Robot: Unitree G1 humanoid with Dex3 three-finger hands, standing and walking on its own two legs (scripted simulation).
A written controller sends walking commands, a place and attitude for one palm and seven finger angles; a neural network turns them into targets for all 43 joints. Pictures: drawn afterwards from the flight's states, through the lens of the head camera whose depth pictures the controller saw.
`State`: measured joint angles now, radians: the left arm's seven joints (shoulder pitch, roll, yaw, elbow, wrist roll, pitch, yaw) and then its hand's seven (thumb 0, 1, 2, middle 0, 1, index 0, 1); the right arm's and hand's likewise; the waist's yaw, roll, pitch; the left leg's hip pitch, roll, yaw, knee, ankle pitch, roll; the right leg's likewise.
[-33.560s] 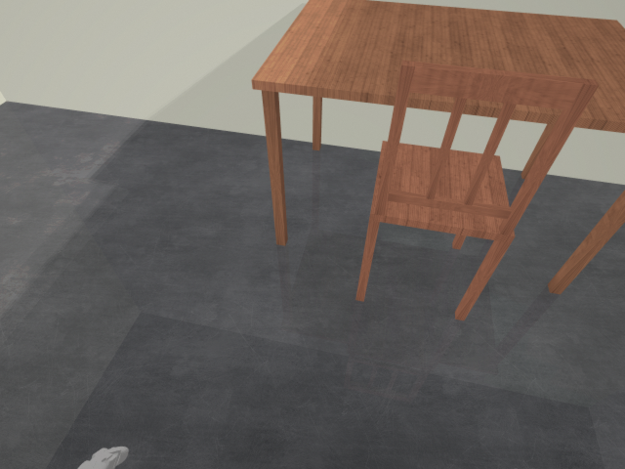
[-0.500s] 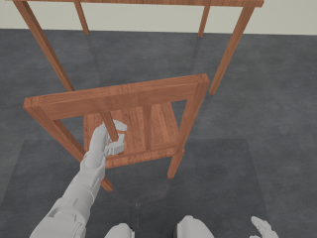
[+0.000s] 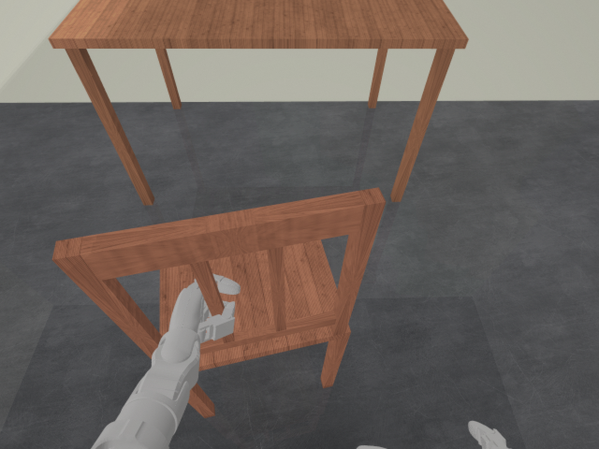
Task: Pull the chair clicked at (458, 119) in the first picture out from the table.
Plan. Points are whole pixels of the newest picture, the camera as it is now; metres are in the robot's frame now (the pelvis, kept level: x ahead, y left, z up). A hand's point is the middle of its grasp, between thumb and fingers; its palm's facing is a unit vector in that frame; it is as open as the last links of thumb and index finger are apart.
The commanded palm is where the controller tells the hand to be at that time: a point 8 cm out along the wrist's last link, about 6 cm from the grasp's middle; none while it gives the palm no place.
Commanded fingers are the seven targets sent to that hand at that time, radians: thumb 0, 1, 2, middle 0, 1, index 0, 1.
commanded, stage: stop walking, hand still on the chair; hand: left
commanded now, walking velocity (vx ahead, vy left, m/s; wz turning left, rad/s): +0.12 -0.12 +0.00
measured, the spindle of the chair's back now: (215, 304) +0.33 +0.15 -0.07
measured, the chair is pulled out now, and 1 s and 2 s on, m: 0.62 0.64 0.64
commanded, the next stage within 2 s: open the thumb and straighten the fingers in 0.56 s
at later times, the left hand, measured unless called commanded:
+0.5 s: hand (221, 332) +0.28 +0.13 -0.06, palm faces +0.05 -0.98 -0.17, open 5.3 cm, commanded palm +0.26 +0.18 -0.04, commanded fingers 0.00 0.90 0.90 -0.50 -1.45 -0.50 -1.45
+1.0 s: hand (209, 325) +0.30 +0.15 -0.07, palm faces +0.05 -0.98 -0.18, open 10.7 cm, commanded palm +0.27 +0.20 -0.04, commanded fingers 0.00 -0.55 0.20 -0.30 -0.87 -0.30 -0.87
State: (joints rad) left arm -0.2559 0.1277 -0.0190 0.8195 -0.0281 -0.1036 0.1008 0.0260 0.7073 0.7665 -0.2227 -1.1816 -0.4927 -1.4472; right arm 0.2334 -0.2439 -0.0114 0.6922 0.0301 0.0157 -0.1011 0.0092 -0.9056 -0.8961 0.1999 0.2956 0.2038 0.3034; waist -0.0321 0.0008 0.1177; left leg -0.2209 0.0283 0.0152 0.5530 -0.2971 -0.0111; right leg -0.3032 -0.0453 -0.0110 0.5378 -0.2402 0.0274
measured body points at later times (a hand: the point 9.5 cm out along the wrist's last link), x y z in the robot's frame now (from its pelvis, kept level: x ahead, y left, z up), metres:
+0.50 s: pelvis +0.03 -0.01 +0.01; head +0.06 -0.02 +0.45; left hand +0.28 +0.18 -0.05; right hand +0.17 -0.26 -0.11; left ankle +0.00 +0.13 -0.73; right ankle +0.06 -0.14 -0.73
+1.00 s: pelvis +0.03 +0.00 -0.02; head +0.08 -0.02 +0.43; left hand +0.29 +0.20 -0.05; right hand +0.17 -0.26 -0.13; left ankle +0.00 +0.13 -0.73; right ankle +0.06 -0.14 -0.73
